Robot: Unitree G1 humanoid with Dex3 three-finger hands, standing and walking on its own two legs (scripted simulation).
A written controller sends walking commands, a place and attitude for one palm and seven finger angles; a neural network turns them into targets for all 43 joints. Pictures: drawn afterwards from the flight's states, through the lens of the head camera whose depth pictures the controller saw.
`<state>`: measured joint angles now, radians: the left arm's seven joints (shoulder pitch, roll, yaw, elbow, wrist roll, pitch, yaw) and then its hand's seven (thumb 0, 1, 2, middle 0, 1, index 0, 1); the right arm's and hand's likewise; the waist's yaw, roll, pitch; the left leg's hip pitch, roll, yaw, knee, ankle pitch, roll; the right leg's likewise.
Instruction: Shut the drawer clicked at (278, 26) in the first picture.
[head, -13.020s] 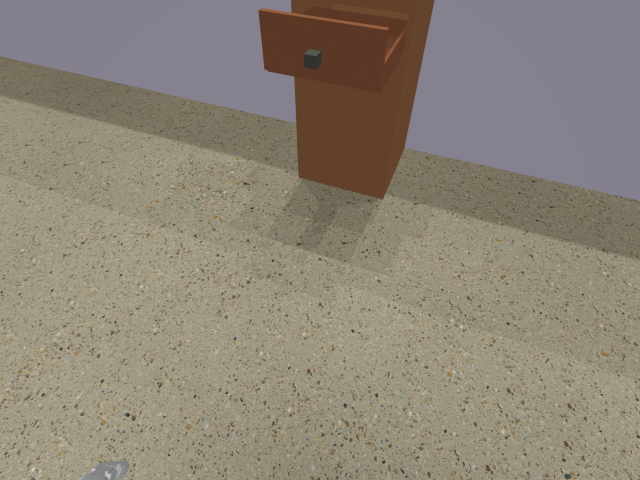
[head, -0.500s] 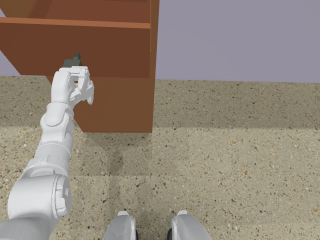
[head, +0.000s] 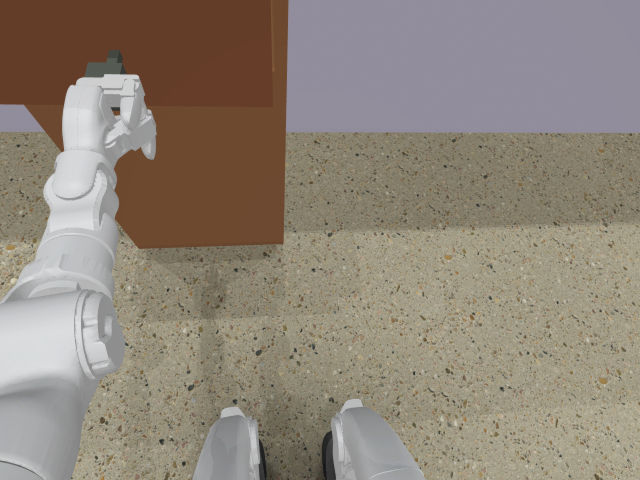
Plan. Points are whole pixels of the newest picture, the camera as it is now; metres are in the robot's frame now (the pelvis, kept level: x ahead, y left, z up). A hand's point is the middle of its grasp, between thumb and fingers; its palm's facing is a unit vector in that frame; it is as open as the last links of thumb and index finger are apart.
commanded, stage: push the drawer shut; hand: left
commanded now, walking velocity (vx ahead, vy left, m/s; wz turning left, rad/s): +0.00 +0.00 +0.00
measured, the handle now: (111, 75) +0.60 +0.20 +0.08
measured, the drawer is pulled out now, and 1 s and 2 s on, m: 0.08 0.00 0.00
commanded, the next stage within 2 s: pull the fist back off the drawer in 0.84 s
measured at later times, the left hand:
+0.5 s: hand (155, 79) +0.60 +0.15 +0.08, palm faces -0.04 -1.00 -0.02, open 3.6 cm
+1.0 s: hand (156, 72) +0.61 +0.15 +0.08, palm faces -0.03 -1.00 -0.04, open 3.7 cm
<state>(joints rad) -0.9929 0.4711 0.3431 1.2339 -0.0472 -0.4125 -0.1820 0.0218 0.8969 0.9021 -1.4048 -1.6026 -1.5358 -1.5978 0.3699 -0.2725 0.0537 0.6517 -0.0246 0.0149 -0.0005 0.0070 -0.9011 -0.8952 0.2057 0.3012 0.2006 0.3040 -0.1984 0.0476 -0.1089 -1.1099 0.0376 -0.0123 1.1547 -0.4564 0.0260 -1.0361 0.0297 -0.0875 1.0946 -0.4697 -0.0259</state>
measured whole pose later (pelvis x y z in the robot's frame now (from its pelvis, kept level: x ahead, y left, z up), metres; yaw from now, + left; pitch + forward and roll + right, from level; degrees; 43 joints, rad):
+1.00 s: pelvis -0.01 +0.01 -0.02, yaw -2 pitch +31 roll -7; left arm -1.37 0.71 0.34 1.40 0.07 -0.28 -0.14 0.02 0.90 0.90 -1.40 -1.60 -1.55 -1.60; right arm 0.42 -0.27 0.11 0.65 -0.07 0.00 0.01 0.00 -0.90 -0.90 0.21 0.30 0.20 0.30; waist -0.34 0.07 -0.09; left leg -1.33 0.05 -0.05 1.24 -0.46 0.03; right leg -1.22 0.05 -0.12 1.13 -0.45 -0.02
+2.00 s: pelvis +0.06 +0.01 +0.04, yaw -1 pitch +21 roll -3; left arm -0.62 0.37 0.32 0.78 -0.14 -0.28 -0.19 0.02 0.90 0.90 -1.40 -1.60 -1.40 -1.60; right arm 0.39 -0.26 0.02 0.57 0.01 0.10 0.04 0.01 -0.90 -0.90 0.20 0.30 0.20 0.30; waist -0.14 0.06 -0.13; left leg -0.85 0.04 0.02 0.94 -0.47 0.03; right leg -0.78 0.05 -0.04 0.86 -0.45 -0.01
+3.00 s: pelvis +0.05 -0.01 +0.10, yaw +2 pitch -5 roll -1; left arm 0.55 0.33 0.29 -0.46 -0.07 -0.09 0.09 0.02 0.89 0.90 -1.41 -1.60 -1.40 -1.60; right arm 0.20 -0.24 0.03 0.62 0.00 -0.06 -0.08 0.02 -0.90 -0.90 0.21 0.30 0.20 0.30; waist 0.06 0.10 0.01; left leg -0.10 0.00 0.01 0.42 -0.24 0.02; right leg -0.04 0.02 -0.04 0.37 -0.25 -0.02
